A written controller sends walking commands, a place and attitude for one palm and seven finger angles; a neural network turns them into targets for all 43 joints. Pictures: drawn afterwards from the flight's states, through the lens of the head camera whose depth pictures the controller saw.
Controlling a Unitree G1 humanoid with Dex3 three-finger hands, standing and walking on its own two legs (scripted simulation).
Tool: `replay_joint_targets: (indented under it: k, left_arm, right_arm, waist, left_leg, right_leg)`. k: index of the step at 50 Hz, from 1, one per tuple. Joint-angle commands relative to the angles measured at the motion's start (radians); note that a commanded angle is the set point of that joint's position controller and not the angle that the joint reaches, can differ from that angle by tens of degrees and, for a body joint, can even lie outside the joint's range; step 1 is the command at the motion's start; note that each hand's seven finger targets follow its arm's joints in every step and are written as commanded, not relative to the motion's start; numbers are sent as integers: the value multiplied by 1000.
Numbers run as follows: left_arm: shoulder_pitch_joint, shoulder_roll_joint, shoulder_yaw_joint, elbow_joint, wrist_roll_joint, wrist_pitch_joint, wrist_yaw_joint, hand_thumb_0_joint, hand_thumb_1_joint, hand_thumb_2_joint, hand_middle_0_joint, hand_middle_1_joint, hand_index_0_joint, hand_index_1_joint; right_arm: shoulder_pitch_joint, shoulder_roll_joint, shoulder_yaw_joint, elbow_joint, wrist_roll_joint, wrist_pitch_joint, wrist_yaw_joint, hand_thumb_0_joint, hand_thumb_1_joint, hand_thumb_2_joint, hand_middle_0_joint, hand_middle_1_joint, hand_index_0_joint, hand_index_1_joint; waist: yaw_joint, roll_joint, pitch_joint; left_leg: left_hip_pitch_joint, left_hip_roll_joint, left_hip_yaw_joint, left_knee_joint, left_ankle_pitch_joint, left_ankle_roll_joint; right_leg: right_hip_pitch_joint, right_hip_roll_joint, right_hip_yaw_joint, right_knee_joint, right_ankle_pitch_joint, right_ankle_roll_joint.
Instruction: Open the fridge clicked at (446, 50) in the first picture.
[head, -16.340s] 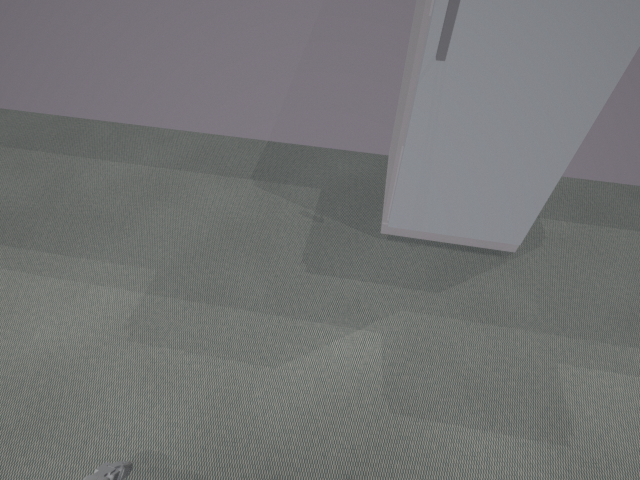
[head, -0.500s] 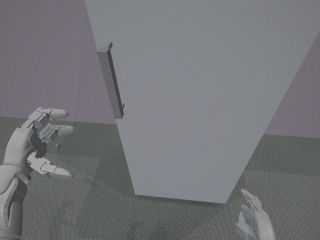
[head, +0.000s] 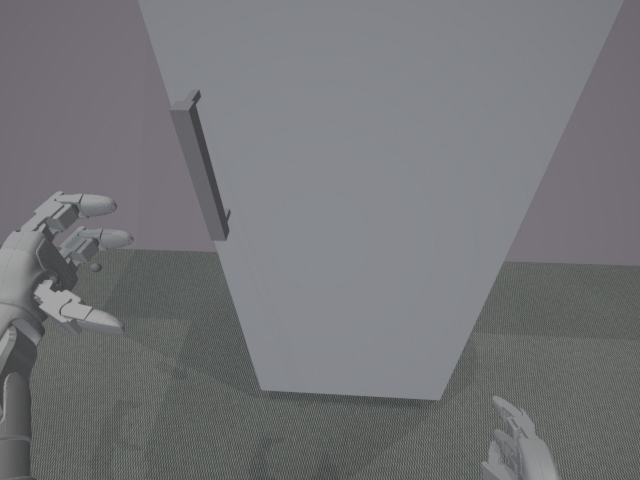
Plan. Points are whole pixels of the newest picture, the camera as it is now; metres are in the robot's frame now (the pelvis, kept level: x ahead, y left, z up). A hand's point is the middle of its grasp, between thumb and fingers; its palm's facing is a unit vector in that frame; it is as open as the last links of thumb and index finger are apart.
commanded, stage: raise the hand to about handle height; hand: left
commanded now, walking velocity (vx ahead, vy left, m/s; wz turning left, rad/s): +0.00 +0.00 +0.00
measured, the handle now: (208, 170) +0.49 +0.22 +0.15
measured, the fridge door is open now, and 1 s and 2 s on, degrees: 0 0 0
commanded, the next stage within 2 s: move the hooked fingers beside the handle in 0.22 s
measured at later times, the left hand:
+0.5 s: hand (85, 261) +0.29 +0.29 +0.17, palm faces +0.14 -0.99 -0.05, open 14.0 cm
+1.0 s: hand (114, 229) +0.33 +0.28 +0.17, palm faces +0.06 -1.00 -0.04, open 14.0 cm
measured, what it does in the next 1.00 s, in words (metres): stands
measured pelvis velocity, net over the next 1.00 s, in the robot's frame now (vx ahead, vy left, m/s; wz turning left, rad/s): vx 0.01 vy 0.01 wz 0.00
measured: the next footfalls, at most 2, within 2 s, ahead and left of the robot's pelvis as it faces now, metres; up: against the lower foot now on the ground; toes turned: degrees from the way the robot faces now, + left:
none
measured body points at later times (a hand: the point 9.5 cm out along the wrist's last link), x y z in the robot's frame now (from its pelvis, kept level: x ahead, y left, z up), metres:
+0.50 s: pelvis +0.00 +0.00 +0.00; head -0.01 -0.02 +0.45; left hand +0.27 +0.34 +0.17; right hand +0.19 -0.23 -0.07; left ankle -0.02 +0.12 -0.74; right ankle +0.02 -0.11 -0.74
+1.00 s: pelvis +0.01 +0.01 +0.00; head +0.01 -0.01 +0.45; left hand +0.32 +0.33 +0.18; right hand +0.17 -0.23 -0.08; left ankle -0.02 +0.12 -0.74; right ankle +0.02 -0.11 -0.74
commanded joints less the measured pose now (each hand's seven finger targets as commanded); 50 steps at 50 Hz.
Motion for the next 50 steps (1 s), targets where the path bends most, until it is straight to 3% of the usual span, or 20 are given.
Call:
replay_joint_targets:
  k: [1,3,6,9,12,13,18,20,23,25,27,31,33,36,39,45,46,48,50]
  left_arm:
    - [-323,316,138,-203,-16,-98,44,0,-500,300,-300,-1200,-300,-1200]
    - [-332,291,98,-162,-5,-74,37,0,-500,300,-300,-1200,-300,-1200]
    - [-358,268,45,-155,8,-40,16,0,-500,300,-300,-1200,-300,-1200]
    - [-335,288,62,-148,0,-29,-3,0,-500,300,-300,-1200,-300,-1200]
    - [-322,311,105,-172,-16,-52,-6,0,-500,300,-300,-1200,-300,-1200]
    - [-305,334,130,-169,-25,-59,-5,0,-500,300,-300,-1200,-300,-1200]
    - [-327,327,123,-97,-18,-59,5,0,-500,300,-300,-1200,-300,-1200]
    - [-388,318,97,-90,-4,-52,7,0,-500,300,-300,-1200,-300,-1200]
    - [-470,287,32,-93,11,-58,3,0,-500,300,-300,-1200,-300,-1200]
    - [-516,294,24,-109,16,-77,-1,0,-500,300,-300,-1200,-300,-1200]
    - [-515,307,38,-97,16,-96,0,0,-500,300,-300,-1200,-300,-1200]
    - [-482,342,89,29,8,-99,0,0,-500,300,-300,-1200,-300,-1200]
    - [-466,347,89,57,15,-83,2,0,-500,300,-300,-1200,-300,-1200]
    - [-475,357,97,75,24,-69,6,0,-500,300,-300,-1200,-300,-1200]
    - [-499,375,106,33,24,-88,5,0,-500,300,-300,-1200,-300,-1200]
    - [-584,304,32,-9,18,-130,-1,0,-500,300,-300,-1200,-300,-1200]
    - [-585,288,18,4,20,-127,1,0,-500,300,-300,-1200,-300,-1200]
    - [-532,315,45,50,26,-112,9,0,-500,300,-300,-1200,-300,-1200]
    - [-564,280,12,56,32,-95,14,0,-500,300,-300,-1200,-300,-1200]
  right_arm:
    - [-135,-96,-33,-161,1,-75,-9,0,-900,-900,200,300,200,300]
    - [-133,-100,-33,-153,4,-74,-14,0,-900,-900,200,300,200,300]
    - [-134,-106,-34,-156,11,-74,-22,0,-900,-900,200,300,200,300]
    - [-131,-108,-32,-163,8,-71,-21,0,-900,-900,200,300,200,300]
    - [-137,-104,-33,-167,3,-72,-18,0,-900,-900,200,300,200,300]
    - [-140,-105,-32,-163,-1,-70,-13,0,-900,-900,200,300,200,300]
    - [-134,-107,-33,-150,4,-61,-11,0,-900,-900,200,300,200,300]
    - [-134,-104,-33,-151,8,-60,-16,0,-900,-900,200,300,200,300]
    - [-130,-104,-30,-153,8,-62,-24,0,-900,-900,200,300,200,300]
    - [-125,-105,-30,-153,6,-64,-29,0,-900,-900,200,300,200,300]
    - [-117,-105,-32,-152,4,-66,-34,0,-900,-900,200,300,200,300]
    - [-102,-116,-36,-132,4,-57,-30,0,-900,-900,200,300,200,300]
    - [-106,-118,-36,-140,2,-50,-24,0,-900,-900,200,300,200,300]
    - [-105,-118,-38,-152,5,-43,-16,0,-900,-900,200,300,200,300]
    - [-97,-118,-40,-164,2,-40,-9,0,-900,-900,200,300,200,300]
    - [-77,-115,-46,-152,2,-44,-17,0,-900,-900,200,300,200,300]
    - [-73,-116,-45,-148,3,-45,-19,0,-900,-900,200,300,200,300]
    - [-64,-125,-48,-140,2,-38,-19,0,-900,-900,200,300,200,300]
    - [-68,-120,-48,-139,4,-35,-19,0,-900,-900,200,300,200,300]
  waist:
    - [18,55,-152]
    - [11,53,-93]
    - [-1,66,-116]
    - [6,-6,-161]
    - [14,-32,-197]
    - [27,-19,-190]
    - [16,-13,-129]
    - [0,44,-121]
    - [-17,44,-133]
    - [-21,55,-177]
    - [-18,42,-217]
    - [-7,-23,-185]
    - [7,5,-177]
    - [8,34,-189]
    - [7,13,-234]
    - [-20,61,-254]
    - [-24,51,-238]
    - [-10,17,-217]
    - [-18,24,-216]
  left_leg:
    - [0,-36,-42,-76,201,28]
    - [-11,-33,-45,-83,168,30]
    - [0,-36,-47,-83,157,31]
    - [5,-35,-55,-74,186,34]
    - [10,-38,-55,-65,212,34]
    - [3,-37,-53,-62,226,33]
    - [-26,-35,-45,-66,197,30]
    - [-15,-37,-44,-71,180,30]
    - [4,-34,-52,-67,180,31]
    - [26,-36,-59,-67,190,32]
    - [38,-37,-61,-63,205,32]
    - [-11,-34,-61,-68,200,30]
    - [-22,-34,-58,-69,220,27]
    - [-32,-34,-52,-66,242,27]
    - [-14,-31,-52,-60,296,28]
    - [43,-26,-54,-54,313,24]
    - [41,-25,-58,-58,304,22]
    - [20,-22,-60,-62,297,23]
    - [20,-24,-59,-66,303,22]
  right_leg:
    - [86,26,42,-74,166,-8]
    - [59,24,47,-90,130,-9]
    - [61,21,47,-86,122,-6]
    - [88,24,44,-76,159,-4]
    - [109,25,42,-65,192,-1]
    - [121,26,48,-66,207,-4]
    - [84,24,49,-74,176,-3]
    - [58,22,50,-78,154,-4]
    - [50,23,50,-78,148,-7]
    - [60,24,47,-71,158,-8]
    - [72,26,44,-63,174,-8]
    - [75,24,38,-62,178,-7]
    - [80,21,40,-58,193,-13]
    - [83,16,40,-48,220,-14]
    - [110,20,39,-35,275,-15]
    - [73,28,39,-36,274,-14]
    - [59,29,35,-38,261,-15]
    - [61,30,33,-42,248,-17]
    - [53,26,32,-40,259,-15]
